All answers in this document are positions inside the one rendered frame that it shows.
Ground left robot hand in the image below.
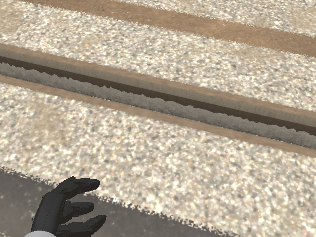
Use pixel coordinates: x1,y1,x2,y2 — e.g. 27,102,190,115
31,176,107,237

